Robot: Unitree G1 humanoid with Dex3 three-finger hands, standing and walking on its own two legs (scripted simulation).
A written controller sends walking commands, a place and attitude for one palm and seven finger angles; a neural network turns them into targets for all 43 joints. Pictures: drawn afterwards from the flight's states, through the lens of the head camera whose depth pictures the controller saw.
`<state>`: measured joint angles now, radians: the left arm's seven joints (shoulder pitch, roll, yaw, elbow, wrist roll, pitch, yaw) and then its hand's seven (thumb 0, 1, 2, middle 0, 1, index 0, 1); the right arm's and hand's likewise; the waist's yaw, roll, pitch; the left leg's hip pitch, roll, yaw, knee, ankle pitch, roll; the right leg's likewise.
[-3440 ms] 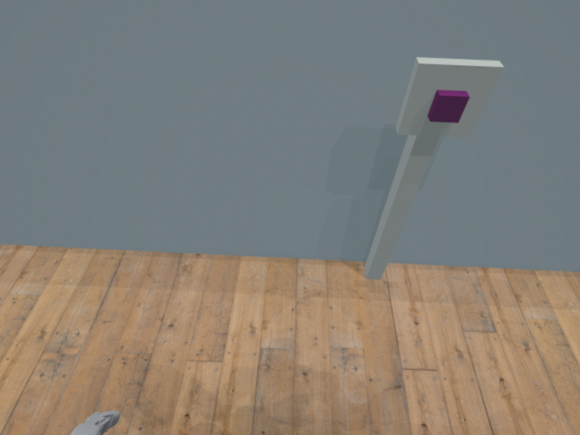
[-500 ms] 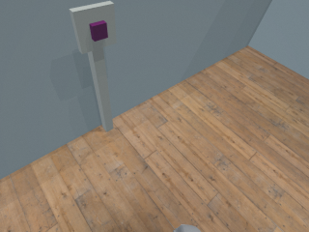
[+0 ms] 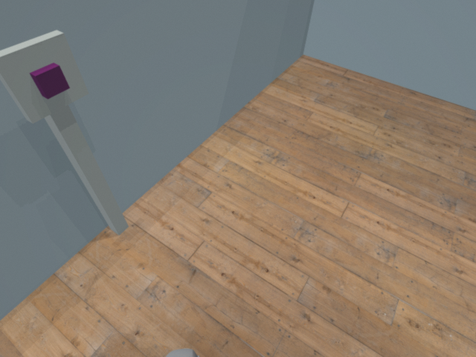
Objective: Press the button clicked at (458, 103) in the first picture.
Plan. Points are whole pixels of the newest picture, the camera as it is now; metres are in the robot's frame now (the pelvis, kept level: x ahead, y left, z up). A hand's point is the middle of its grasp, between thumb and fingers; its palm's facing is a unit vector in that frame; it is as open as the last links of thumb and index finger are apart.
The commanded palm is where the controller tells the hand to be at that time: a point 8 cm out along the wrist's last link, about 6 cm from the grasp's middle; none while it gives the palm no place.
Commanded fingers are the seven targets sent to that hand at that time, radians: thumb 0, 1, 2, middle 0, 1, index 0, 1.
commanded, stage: walk to a spot facing it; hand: left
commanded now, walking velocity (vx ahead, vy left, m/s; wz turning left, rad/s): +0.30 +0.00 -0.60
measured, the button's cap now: (49, 80) +0.73 +0.54 +0.05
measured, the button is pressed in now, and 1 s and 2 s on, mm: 0 0 0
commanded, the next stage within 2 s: none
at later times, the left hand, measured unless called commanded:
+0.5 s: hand (140, 313) +0.23 +0.22 -0.18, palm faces -0.27 -0.96 -0.12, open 7.4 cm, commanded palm none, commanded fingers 0.00 0.90 0.90 -0.20 -0.30 -0.20 -0.30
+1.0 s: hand (206, 215) +0.47 +0.11 -0.16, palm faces -0.51 -0.83 -0.22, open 7.4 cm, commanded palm none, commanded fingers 0.00 0.90 0.90 -0.20 -0.30 -0.20 -0.30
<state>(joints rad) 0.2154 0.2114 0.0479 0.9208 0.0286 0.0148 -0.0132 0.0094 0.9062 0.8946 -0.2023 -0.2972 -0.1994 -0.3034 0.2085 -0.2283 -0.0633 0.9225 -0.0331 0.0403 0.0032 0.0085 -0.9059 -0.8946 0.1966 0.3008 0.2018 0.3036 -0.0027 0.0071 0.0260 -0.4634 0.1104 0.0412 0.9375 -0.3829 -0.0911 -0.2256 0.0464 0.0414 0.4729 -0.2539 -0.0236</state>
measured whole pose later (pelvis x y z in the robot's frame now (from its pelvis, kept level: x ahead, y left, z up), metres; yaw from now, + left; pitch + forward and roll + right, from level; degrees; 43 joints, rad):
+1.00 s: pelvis +0.34 -0.04 +0.00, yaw -33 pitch +1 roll +0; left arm 0.28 0.19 0.06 1.02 0.03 -0.06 -0.01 0.01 0.92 0.89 -0.20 -0.30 -0.20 -0.30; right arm 0.14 -0.17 -0.05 0.89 -0.03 -0.04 0.00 0.01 -0.91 -0.89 0.19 0.30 0.20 0.30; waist -0.01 0.02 0.03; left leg -0.65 0.20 0.01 1.04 -0.21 -0.08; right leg -0.17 0.08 -0.03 0.45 -0.30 -0.09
